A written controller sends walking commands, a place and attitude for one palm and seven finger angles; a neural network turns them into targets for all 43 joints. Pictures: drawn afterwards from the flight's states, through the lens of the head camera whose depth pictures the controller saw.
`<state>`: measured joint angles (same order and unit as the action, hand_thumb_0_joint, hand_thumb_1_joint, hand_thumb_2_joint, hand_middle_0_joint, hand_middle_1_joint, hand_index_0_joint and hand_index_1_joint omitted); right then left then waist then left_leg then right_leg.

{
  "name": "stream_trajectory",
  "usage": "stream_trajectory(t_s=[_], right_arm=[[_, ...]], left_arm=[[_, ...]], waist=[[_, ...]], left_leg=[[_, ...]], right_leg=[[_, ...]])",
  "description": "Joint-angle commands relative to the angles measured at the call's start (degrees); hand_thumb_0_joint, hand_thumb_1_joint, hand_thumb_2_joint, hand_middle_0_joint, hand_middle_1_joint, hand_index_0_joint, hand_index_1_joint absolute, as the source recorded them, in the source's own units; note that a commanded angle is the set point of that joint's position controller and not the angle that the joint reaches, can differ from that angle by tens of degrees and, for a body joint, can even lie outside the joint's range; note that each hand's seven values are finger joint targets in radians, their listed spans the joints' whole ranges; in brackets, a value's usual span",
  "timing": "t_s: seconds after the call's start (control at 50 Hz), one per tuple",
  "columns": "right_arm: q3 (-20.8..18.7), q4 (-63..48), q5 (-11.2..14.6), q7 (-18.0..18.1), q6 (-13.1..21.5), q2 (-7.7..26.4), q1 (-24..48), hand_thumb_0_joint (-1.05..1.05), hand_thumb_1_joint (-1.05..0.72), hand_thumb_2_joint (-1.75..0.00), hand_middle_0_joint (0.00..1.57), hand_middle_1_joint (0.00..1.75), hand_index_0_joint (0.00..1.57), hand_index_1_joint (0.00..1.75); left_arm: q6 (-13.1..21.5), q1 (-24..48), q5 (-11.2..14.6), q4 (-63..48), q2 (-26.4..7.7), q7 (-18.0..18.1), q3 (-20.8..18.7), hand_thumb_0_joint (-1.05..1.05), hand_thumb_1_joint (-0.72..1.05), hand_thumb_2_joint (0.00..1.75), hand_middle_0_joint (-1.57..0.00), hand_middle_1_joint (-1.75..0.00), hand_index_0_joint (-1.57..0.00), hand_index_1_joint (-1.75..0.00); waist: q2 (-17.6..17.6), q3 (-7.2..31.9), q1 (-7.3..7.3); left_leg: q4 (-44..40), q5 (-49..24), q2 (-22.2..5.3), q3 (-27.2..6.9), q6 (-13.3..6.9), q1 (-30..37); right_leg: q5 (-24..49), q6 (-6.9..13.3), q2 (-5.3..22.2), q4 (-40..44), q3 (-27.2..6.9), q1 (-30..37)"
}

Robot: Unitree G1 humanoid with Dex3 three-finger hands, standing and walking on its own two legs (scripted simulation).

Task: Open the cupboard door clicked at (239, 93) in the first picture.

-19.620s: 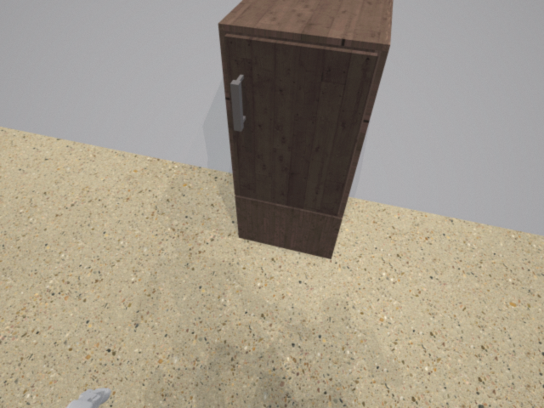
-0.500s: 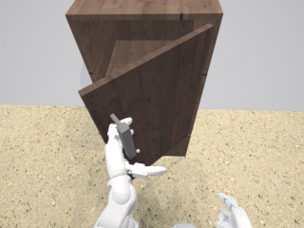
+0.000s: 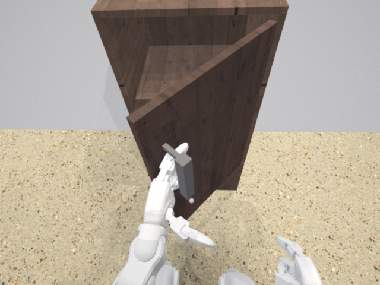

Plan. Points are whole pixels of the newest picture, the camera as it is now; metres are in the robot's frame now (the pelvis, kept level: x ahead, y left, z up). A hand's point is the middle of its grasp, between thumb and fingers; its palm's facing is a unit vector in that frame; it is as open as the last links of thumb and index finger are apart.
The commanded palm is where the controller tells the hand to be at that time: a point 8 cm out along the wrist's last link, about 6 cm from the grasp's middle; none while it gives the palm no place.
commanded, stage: slide the hand sideways off the handle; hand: left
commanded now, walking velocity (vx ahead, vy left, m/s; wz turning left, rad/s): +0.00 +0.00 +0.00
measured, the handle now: (178, 172) +0.34 +0.04 +0.05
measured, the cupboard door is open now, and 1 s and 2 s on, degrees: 48 47 47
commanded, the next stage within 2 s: draw the hand back to the body in 0.92 s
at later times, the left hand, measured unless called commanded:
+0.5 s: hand (169, 221) +0.23 +0.05 +0.06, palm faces -0.09 -1.00 +0.02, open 16.1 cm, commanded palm +0.21 +0.12 +0.05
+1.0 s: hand (139, 243) +0.20 +0.10 +0.05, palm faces -0.07 -1.00 +0.00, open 16.4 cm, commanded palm +0.18 +0.16 +0.05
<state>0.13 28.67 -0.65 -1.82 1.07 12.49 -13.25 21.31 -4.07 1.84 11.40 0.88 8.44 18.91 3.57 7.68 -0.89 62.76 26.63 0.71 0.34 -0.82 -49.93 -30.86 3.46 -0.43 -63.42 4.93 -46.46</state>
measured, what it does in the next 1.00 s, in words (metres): stands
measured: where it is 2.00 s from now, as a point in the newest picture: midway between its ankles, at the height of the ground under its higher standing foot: outside the picture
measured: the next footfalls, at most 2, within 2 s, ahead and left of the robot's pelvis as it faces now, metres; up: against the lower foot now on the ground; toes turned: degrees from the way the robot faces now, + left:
none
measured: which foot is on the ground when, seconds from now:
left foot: down 0.00-1.00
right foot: down 0.00-1.00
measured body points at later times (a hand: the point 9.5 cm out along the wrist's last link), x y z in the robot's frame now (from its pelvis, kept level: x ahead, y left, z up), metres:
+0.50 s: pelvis +0.01 +0.00 +0.00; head +0.06 -0.01 +0.44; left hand +0.23 +0.10 +0.06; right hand +0.19 -0.22 -0.09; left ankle +0.04 +0.11 -0.66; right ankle +0.01 -0.08 -0.66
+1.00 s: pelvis +0.01 -0.01 -0.02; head +0.07 -0.02 +0.43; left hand +0.20 +0.15 +0.05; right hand +0.20 -0.23 -0.10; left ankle +0.04 +0.11 -0.66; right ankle +0.01 -0.08 -0.66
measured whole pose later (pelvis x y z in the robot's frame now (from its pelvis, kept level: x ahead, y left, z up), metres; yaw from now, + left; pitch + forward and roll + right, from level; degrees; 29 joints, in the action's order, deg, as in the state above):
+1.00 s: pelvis +0.01 -0.01 -0.02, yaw +0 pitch +16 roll -1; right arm -0.3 23.7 0.2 0.7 1.8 12.7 -13.3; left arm 25.9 -32.6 7.1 -11.6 -7.4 -5.5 7.1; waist 2.4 9.6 0.5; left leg 68.9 30.0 -0.1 -0.8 -0.1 -54.8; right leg -33.9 4.1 -1.3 -68.4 6.1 -50.6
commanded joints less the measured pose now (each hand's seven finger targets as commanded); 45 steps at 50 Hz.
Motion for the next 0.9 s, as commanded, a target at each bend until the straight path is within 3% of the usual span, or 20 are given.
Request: stream_trajectory(t_s=[0.0,0.06,0.1,0.16,0.2,0.34,0.48,0.5,0.6,0.7,0.78,0.88], right_arm=[[-2.0,-10.9,-0.5,-0.1,2.4,4.9,3.3,0.00,-0.90,-0.90,0.20,0.30,0.20,0.30],[-2.1,-11.8,-0.7,-1.0,1.7,4.6,3.1,0.00,-0.90,-0.90,0.20,0.30,0.20,0.30],[-2.1,-12.5,-0.7,-1.1,1.4,4.4,3.2,0.00,-0.90,-0.90,0.20,0.30,0.20,0.30],[-1.7,-13.4,-0.4,-0.8,0.7,4.4,3.6,0.00,-0.90,-0.90,0.20,0.30,0.20,0.30],[-1.4,-13.6,-0.3,-0.3,0.6,4.4,3.6,0.00,-0.90,-0.90,0.20,0.30,0.20,0.30],[-1.1,-14.0,0.0,0.9,1.5,4.3,3.5,0.00,-0.90,-0.90,0.20,0.30,0.20,0.30],[-1.4,-14.2,-0.2,0.9,1.9,4.3,3.4,0.00,-0.90,-0.90,0.20,0.30,0.20,0.30],[-1.5,-14.2,-0.2,1.0,1.9,4.3,3.3,0.00,-0.90,-0.90,0.20,0.30,0.20,0.30],[-1.7,-14.6,0.0,1.3,2.2,4.4,3.0,0.00,-0.90,-0.90,0.20,0.30,0.20,0.30],[-2.0,-14.7,0.3,1.8,2.7,4.4,3.1,0.00,-0.90,-0.90,0.20,0.30,0.20,0.30],[-2.3,-14.5,0.5,2.2,3.3,4.7,2.8,0.00,-0.90,-0.90,0.20,0.30,0.20,0.30],[-2.6,-14.2,0.8,3.0,3.8,5.2,2.8,0.00,-0.90,-0.90,0.20,0.30,0.20,0.30]], left_arm=[[3.7,7.8,-3.5,-15.5,3.6,5.4,-1.4,0.00,-0.50,0.30,-0.15,-0.30,-0.15,-0.30],[3.9,3.0,-7.4,-16.0,3.3,7.5,-0.7,0.00,-0.50,0.30,-0.15,-0.30,-0.15,-0.30],[4.4,-0.1,-7.1,-18.9,2.2,7.4,-1.2,0.00,-0.50,0.30,-0.15,-0.30,-0.15,-0.30],[3.7,-3.8,-6.5,-19.8,1.1,6.0,-1.4,0.00,-0.50,0.30,-0.15,-0.30,-0.15,-0.30],[3.5,-2.8,-6.0,-21.1,0.5,5.1,-1.3,0.00,-0.50,0.30,-0.15,-0.30,-0.15,-0.30],[4.2,-10.2,-1.9,-25.4,-0.6,1.1,-3.3,0.00,-0.50,0.30,-0.15,-0.30,-0.15,-0.30],[5.5,-18.9,-1.1,-27.7,-4.9,-1.3,-7.9,0.00,-0.50,0.30,-0.15,-0.30,-0.15,-0.30],[5.8,-17.9,-1.0,-29.0,-5.0,-1.8,-7.9,0.00,-0.50,0.30,-0.15,-0.30,-0.15,-0.30],[6.6,-23.9,1.2,-31.0,-6.7,-4.7,-10.4,0.00,-0.50,0.30,-0.15,-0.30,-0.15,-0.30],[7.2,-26.9,3.0,-33.6,-7.6,-7.5,-11.5,0.00,-0.50,0.30,-0.15,-0.30,-0.15,-0.30],[8.2,-29.1,4.0,-34.8,-7.8,-10.7,-10.7,0.00,-0.50,0.30,-0.15,-0.30,-0.15,-0.30],[8.5,-29.2,5.5,-34.6,-10.6,-14.1,-13.4,0.00,-0.50,0.30,-0.15,-0.30,-0.15,-0.30]], waist=[[-9.2,16.0,-0.36],[-7.2,15.6,0.69],[-6.8,16.4,1.11],[-8.0,13.3,0.85],[-7.4,11.0,0.28],[-6.9,11.0,0.25],[-6.1,11.7,1.16],[-6.2,12.5,0.64],[-7.2,12.9,0.84],[-5.8,12.8,0.69],[-6.6,12.3,-0.26],[-7.1,11.8,-0.57]], left_leg=[[-7.1,-7.9,0.4,-2.8,-0.7,11.4],[-6.7,-9.1,0.3,-2.7,-0.6,10.8],[-6.6,-8.7,0.4,-2.0,-0.5,10.8],[-7.2,-6.7,0.3,-1.8,-0.5,9.8],[-7.5,-4.5,0.5,-1.8,-0.6,8.9],[-7.0,-5.0,0.5,-2.0,-0.4,9.0],[-5.2,-8.5,0.6,-1.8,-0.3,7.5],[-4.9,-8.9,0.6,-1.9,-0.4,7.6],[-3.7,-9.6,0.6,-1.9,-0.3,6.2],[-2.7,-10.1,0.7,-2.0,-0.2,5.1],[-1.4,-9.9,0.6,-2.4,-0.4,3.7],[0.4,-7.6,0.4,-2.5,-0.4,1.1]], right_leg=[[12.2,-1.4,0.3,10.5,-3.8,4.6],[13.3,-0.8,0.1,9.2,-3.6,4.1],[13.9,-0.9,0.2,9.7,-4.3,5.5],[12.3,-1.0,0.0,11.2,-4.9,5.9],[9.8,-1.3,0.2,12.1,-5.3,5.0],[11.1,-1.6,-0.1,12.2,-5.3,5.9],[17.3,-1.8,0.1,10.1,-5.9,7.1],[18.0,-1.9,0.0,9.6,-5.9,6.9],[21.9,-2.6,0.4,9.6,-6.9,8.6],[23.9,-3.0,0.7,9.1,-7.6,8.8],[24.4,-3.6,1.1,8.8,-8.2,8.0],[19.6,-3.7,1.3,9.0,-9.2,6.2]])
